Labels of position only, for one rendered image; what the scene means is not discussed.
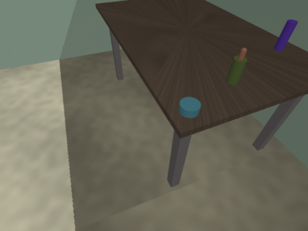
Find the table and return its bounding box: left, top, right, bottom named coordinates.
left=95, top=0, right=308, bottom=188

